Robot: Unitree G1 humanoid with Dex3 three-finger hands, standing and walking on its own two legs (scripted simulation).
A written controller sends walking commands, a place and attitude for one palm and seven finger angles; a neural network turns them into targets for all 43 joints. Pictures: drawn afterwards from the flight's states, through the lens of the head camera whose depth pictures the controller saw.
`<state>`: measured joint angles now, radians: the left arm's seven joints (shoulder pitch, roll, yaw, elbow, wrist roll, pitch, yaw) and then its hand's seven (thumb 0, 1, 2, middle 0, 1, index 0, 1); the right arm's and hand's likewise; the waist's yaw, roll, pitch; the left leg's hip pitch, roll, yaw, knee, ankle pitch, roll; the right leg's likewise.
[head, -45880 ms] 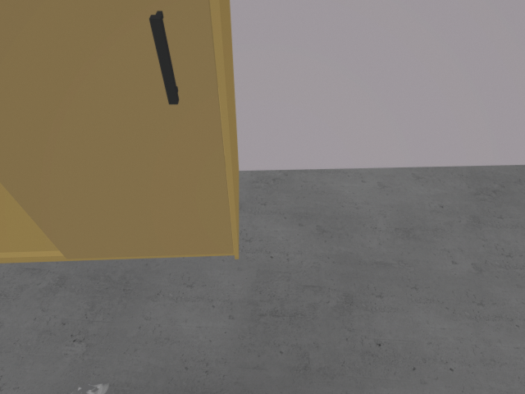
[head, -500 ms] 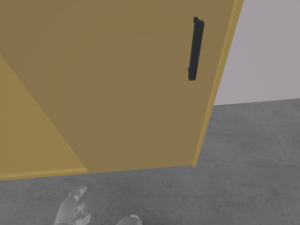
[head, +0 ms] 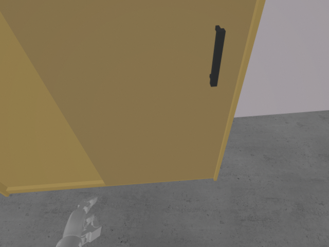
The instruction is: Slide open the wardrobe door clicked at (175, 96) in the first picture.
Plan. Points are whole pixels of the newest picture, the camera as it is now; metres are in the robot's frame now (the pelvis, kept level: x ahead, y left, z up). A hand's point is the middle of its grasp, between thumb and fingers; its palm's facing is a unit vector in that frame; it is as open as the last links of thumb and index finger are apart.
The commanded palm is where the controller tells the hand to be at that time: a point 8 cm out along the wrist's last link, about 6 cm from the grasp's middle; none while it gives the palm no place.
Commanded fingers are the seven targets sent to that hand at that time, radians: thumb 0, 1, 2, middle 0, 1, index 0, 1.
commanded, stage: step back with the hand held close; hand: right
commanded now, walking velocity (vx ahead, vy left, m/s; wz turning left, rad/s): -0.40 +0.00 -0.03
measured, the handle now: (215, 57) +0.65 -0.13 +0.15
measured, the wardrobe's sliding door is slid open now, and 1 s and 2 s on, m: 0.00 0.00 0.00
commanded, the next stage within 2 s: stop stepping back and stand still in 0.04 s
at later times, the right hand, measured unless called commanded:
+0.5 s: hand out of the picture +0.11 -0.28 +0.17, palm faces +0.44 +0.82 -0.37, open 7.4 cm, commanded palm +0.05 -0.32 +0.18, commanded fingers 0.00 -0.90 -0.90 0.20 0.30 0.20 0.30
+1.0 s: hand out of the picture +0.13 -0.29 +0.16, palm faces +0.46 +0.80 -0.39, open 7.4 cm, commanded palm +0.07 -0.32 +0.18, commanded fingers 0.00 -0.90 -0.90 0.20 0.30 0.20 0.30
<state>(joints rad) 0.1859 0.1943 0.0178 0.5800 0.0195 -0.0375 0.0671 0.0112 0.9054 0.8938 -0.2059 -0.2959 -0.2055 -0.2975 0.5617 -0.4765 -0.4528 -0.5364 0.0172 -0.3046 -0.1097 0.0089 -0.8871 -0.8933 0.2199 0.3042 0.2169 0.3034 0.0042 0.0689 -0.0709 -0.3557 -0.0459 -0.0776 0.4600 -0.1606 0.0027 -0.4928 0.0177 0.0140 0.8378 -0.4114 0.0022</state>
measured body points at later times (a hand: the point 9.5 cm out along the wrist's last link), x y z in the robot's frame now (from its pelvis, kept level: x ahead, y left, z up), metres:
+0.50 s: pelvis -0.09 -0.02 +0.00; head -0.13 -0.04 +0.44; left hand +0.04 +0.23 -0.09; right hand +0.08 -0.32 +0.19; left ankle -0.09 +0.09 -0.74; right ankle -0.04 -0.12 -0.74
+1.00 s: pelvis -0.07 -0.02 +0.00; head -0.09 -0.03 +0.45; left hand +0.07 +0.23 -0.08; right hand +0.10 -0.33 +0.18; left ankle -0.10 +0.07 -0.74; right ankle -0.05 -0.13 -0.74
